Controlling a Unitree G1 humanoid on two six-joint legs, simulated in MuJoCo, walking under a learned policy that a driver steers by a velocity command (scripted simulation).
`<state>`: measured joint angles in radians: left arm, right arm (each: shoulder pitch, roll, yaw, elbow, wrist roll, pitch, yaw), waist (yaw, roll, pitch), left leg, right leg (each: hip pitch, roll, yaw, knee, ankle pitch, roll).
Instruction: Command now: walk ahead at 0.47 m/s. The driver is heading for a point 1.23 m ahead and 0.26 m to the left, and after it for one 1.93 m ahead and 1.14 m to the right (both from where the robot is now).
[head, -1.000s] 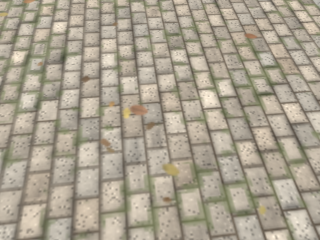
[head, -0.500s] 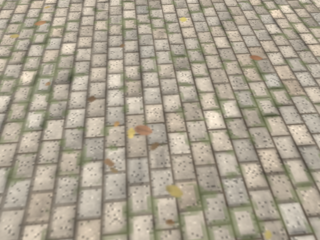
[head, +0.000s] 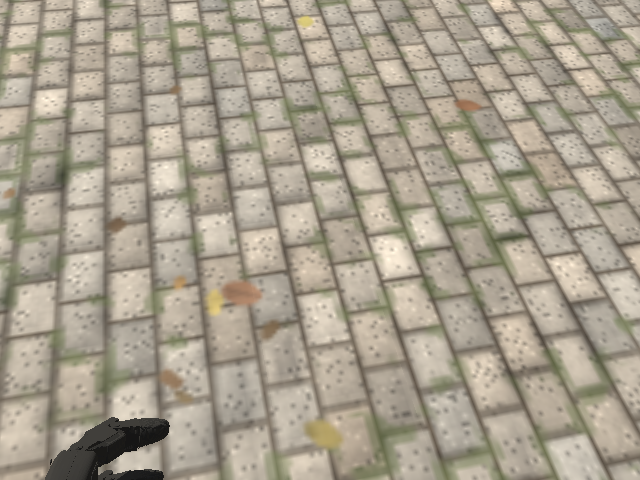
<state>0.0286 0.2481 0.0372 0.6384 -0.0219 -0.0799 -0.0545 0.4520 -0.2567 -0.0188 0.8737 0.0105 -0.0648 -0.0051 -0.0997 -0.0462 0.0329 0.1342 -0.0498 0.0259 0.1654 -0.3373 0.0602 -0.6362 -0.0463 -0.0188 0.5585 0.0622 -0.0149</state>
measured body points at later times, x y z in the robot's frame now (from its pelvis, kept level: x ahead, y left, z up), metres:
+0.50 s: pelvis +0.27 -0.01 +0.00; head +0.30 +0.00 +0.45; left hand +0.32 +0.27 -0.13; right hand +0.46 -0.25 -0.09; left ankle +0.43 +0.11 -0.72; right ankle +0.21 -0.11 -0.73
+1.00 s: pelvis +0.33 +0.00 +0.01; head +0.32 -0.03 +0.46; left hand +0.28 +0.27 -0.11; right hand +0.48 -0.27 -0.10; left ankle +0.42 +0.15 -0.66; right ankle +0.26 -0.10 -0.73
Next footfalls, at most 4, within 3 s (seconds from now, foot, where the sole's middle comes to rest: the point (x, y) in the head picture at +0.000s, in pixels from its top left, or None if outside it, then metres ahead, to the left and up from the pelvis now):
0.10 right None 0.25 -0.11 -0.77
0.52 left None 0.46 0.11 -0.77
0.84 right None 0.30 -0.10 -0.77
1.30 left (207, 427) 0.58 0.17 -0.77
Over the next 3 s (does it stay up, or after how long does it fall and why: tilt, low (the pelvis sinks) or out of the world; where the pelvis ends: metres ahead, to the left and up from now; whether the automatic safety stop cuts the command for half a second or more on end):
stays up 1.27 0.14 0.00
